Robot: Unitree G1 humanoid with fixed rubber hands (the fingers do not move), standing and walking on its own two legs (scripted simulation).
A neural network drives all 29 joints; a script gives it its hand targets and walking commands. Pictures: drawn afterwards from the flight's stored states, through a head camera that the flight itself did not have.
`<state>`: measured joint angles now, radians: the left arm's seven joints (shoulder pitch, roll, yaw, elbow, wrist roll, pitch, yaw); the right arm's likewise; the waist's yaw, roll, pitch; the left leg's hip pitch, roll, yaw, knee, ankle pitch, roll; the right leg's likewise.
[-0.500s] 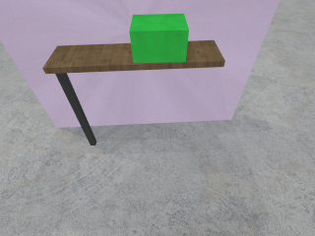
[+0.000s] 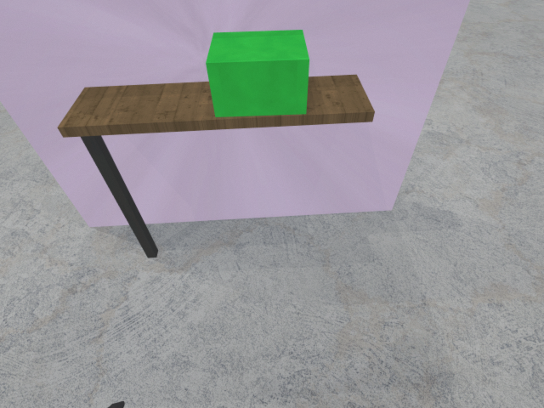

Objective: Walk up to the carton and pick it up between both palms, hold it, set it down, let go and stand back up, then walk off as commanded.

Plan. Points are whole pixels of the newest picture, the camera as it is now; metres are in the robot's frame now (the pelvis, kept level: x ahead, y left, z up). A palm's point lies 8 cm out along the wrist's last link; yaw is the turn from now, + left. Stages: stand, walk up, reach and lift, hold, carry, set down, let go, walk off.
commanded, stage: walk off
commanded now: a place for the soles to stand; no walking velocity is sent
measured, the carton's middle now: (259, 73) +1.00 +0.03 +0.03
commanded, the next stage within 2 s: stand in 0.26 s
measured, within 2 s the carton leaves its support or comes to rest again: neither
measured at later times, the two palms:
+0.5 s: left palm out of the picture +0.08 +0.30 -0.10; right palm out of the picture +0.05 -0.29 -0.12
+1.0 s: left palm out of the picture +0.03 +0.29 -0.11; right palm out of the picture +0.05 -0.30 -0.12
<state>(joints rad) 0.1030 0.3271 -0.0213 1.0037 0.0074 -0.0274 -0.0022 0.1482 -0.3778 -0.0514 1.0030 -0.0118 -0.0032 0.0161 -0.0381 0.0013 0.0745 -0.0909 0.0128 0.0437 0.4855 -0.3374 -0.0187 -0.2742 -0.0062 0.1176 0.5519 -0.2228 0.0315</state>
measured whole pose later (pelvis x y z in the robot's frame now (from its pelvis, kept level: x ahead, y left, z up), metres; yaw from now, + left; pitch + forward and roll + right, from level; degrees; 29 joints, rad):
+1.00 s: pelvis -0.02 -0.01 +0.01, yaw +1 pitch -4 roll +1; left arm 0.11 0.34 -0.02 1.15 0.01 -0.01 -0.01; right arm 0.11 -0.35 -0.03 1.12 0.00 0.00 0.02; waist 0.01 0.00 0.09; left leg -0.07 0.03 0.02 0.38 -0.25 -0.03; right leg -0.22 0.00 0.09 0.40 -0.12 0.03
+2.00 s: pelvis +0.00 -0.01 +0.01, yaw +2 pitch -3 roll +0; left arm 0.09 0.33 -0.01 1.15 0.01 -0.01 -0.01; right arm 0.12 -0.35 -0.02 1.10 -0.01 0.01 0.01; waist 0.00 0.01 0.08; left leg -0.03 0.04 0.00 0.35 -0.26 -0.04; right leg -0.19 0.00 0.07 0.40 -0.15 0.02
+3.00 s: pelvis +0.01 -0.01 +0.01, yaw +2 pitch -3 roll +0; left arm 0.09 0.34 -0.01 1.14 0.00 -0.01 0.00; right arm 0.14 -0.35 -0.01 1.10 -0.01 0.01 0.01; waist 0.00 0.01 0.08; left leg -0.02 0.04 0.00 0.35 -0.27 -0.04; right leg -0.18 0.01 0.07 0.40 -0.16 0.01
